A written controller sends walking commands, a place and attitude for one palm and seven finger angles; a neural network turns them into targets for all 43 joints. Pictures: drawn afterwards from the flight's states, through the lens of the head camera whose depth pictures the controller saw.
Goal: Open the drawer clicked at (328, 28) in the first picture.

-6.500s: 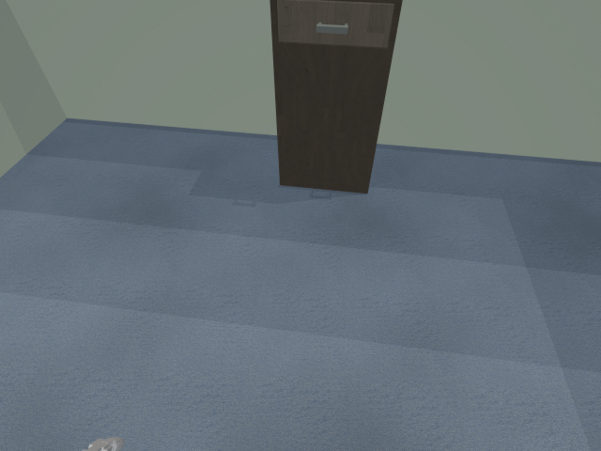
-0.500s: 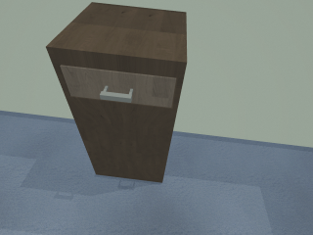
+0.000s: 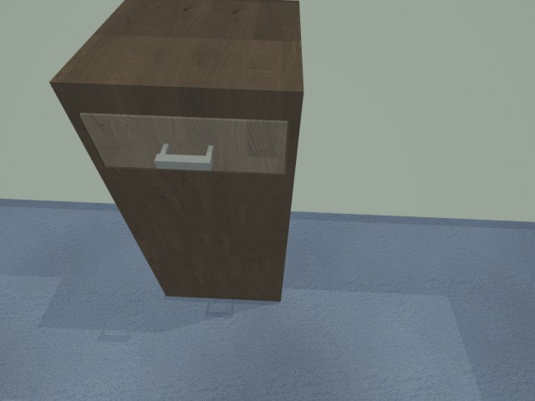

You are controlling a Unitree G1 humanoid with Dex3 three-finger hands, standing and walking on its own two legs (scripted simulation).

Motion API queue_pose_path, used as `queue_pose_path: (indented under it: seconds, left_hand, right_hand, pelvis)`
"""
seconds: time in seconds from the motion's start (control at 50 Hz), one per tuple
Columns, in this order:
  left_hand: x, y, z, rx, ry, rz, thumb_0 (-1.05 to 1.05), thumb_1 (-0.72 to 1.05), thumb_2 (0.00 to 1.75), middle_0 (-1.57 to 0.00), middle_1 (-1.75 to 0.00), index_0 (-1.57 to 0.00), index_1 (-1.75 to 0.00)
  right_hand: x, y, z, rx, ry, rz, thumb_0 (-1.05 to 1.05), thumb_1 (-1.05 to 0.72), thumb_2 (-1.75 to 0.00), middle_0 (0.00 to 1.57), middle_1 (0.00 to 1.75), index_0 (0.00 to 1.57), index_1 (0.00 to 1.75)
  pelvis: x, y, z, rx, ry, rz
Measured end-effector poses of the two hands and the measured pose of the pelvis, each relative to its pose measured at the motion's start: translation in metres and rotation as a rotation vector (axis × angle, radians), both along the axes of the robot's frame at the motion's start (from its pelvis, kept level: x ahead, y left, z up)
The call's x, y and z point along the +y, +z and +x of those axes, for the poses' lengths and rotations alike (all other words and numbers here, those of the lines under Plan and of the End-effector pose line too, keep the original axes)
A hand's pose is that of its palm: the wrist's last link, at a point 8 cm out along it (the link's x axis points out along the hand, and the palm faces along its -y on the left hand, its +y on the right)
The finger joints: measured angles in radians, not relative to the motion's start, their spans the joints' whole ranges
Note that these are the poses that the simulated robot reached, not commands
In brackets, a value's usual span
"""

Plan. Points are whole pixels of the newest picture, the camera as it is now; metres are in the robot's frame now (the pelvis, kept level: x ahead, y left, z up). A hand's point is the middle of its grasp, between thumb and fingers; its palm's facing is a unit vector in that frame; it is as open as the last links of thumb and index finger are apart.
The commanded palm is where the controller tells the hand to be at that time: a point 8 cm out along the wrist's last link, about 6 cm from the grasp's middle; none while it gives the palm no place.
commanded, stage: look again from close up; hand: left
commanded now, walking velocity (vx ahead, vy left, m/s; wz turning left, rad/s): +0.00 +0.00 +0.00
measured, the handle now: (186, 155) +0.56 +0.20 +0.02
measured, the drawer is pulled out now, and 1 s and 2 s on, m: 0.00 0.00 0.00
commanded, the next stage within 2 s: raise the hand with hooked fingers in 0.44 s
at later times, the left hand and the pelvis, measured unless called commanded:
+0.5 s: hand out of the picture -0.01 +0.16 -0.17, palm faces +0.01 -0.98 -0.20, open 7.3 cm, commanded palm none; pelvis -0.01 -0.01 +0.00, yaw -1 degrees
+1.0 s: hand (144, 400) +0.14 +0.19 -0.05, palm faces -0.04 -0.13 -0.99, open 8.7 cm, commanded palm +0.14 +0.21 +0.01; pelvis -0.04 -0.04 -0.03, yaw -1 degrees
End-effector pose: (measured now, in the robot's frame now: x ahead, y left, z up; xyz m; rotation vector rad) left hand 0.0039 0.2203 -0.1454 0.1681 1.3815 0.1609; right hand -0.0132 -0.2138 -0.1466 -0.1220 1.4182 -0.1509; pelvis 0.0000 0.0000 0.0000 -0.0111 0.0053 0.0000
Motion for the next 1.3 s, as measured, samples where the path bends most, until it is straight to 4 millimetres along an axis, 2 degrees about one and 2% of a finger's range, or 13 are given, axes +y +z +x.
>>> queue_pose_path:
  seconds: [0.22,0.56,0.58,0.68,0.74,0.78,0.84,0.9,1.02,1.08,1.14,1.22,1.3]
  left_hand:
    - [0.006,0.005,-0.007,-0.022,-0.007,0.01,0.01,0.92,0.9,-0.2,-0.3,-0.2,-0.3]
    - [-0.017,0.005,-0.017,0.023,0.007,-0.006,0.01,0.92,0.9,-0.2,-0.3,-0.2,-0.3]
    - [-0.016,0.009,-0.009,-0.001,-0.048,0.016,0.01,0.92,0.9,-0.2,-0.3,-0.2,-0.3]
    - [0.003,0.089,0.085,-0.49,-0.302,0.338,0.04,0.92,0.88,-0.21,-0.32,-0.21,-0.32]
    - [-0.001,0.14,0.139,-0.726,-0.544,0.611,0.03,0.87,0.87,-0.21,-0.34,-0.21,-0.34]
    - [-0.008,0.163,0.16,-0.833,-0.684,0.784,0.02,0.83,0.85,-0.21,-0.36,-0.21,-0.36]
    - [-0.026,0.172,0.164,-0.912,-0.841,0.924,0.02,0.76,0.83,-0.21,-0.4,-0.21,-0.4]
    - [-0.039,0.163,0.147,-0.919,-0.946,0.963,0.01,0.69,0.8,-0.21,-0.44,-0.22,-0.44]
    - [-0.026,0.147,0.111,-0.839,-0.994,1.063,0.0,0.54,0.74,-0.24,-0.53,-0.24,-0.53]
    - [-0.012,0.155,0.117,-0.849,-0.956,1.126,0.0,0.46,0.71,-0.25,-0.58,-0.26,-0.58]
    - [-0.003,0.171,0.136,-0.873,-0.925,1.172,0.0,0.39,0.68,-0.26,-0.62,-0.26,-0.62]
    - [-0.002,0.193,0.164,-0.888,-0.917,1.17,0.0,0.29,0.64,-0.26,-0.68,-0.27,-0.68]
    - [-0.006,0.208,0.18,-0.889,-0.963,1.12,0.0,0.21,0.6,-0.27,-0.74,-0.27,-0.74]
  right_hand:
    - [-0.003,-0.008,0.008,-0.077,0.031,0.011,0.01,-0.92,-0.9,0.2,0.29,0.2,0.3]
    - [-0.012,-0.007,-0.008,0.004,0.02,0.028,0.01,-0.91,-0.9,0.2,0.29,0.2,0.3]
    - [-0.014,-0.006,-0.005,-0.024,0.017,0.02,0.01,-0.91,-0.9,0.2,0.29,0.2,0.3]
    - [-0.042,0.008,0.047,-0.359,0.018,-0.077,0.03,-0.92,-0.9,0.2,0.29,0.2,0.3]
    - [-0.057,0.02,0.094,-0.538,0.075,-0.101,0.02,-0.92,-0.9,0.2,0.29,0.2,0.3]
    - [-0.065,0.032,0.126,-0.637,0.105,-0.108,0.02,-0.92,-0.9,0.2,0.29,0.2,0.3]
    - [-0.071,0.052,0.168,-0.734,0.152,-0.101,0.02,-0.92,-0.9,0.2,0.29,0.2,0.3]
    - [-0.069,0.068,0.2,-0.78,0.22,-0.094,0.02,-0.91,-0.9,0.2,0.29,0.2,0.3]
    - [-0.045,0.07,0.236,-0.782,0.352,-0.074,0.01,-0.91,-0.9,0.2,0.29,0.2,0.3]
    - [-0.027,0.059,0.238,-0.766,0.371,-0.041,0.01,-0.91,-0.9,0.2,0.29,0.2,0.3]
    - [-0.01,0.046,0.228,-0.73,0.365,0.006,0.01,-0.91,-0.9,0.2,0.29,0.2,0.3]
    - [0.005,0.033,0.203,-0.655,0.32,0.061,0.01,-0.91,-0.9,0.2,0.29,0.2,0.3]
    - [0.006,0.027,0.175,-0.577,0.268,0.074,0.02,-0.9,-0.9,0.2,0.29,0.21,0.3]
  pelvis:
    - [0.002,-0.003,-0.007,-0.031,-0.006,0.014]
    - [-0.014,-0.001,-0.005,-0.018,-0.007,0.016]
    - [-0.015,-0.002,-0.006,-0.015,-0.017,0.015]
    - [-0.017,-0.006,-0.011,0.018,-0.008,0.03]
    - [-0.018,-0.012,-0.019,0.065,-0.01,0.037]
    - [-0.021,-0.016,-0.024,0.094,-0.028,0.044]
    - [-0.025,-0.022,-0.03,0.123,-0.053,0.056]
    - [-0.03,-0.027,-0.034,0.14,-0.056,0.065]
    - [-0.038,-0.036,-0.039,0.154,-0.017,0.055]
    - [-0.038,-0.04,-0.04,0.147,0.008,0.04]
    - [-0.037,-0.04,-0.041,0.134,0.021,0.028]
    - [-0.031,-0.033,-0.038,0.112,0.017,0.024]
    - [-0.024,-0.023,-0.033,0.094,-0.001,0.027]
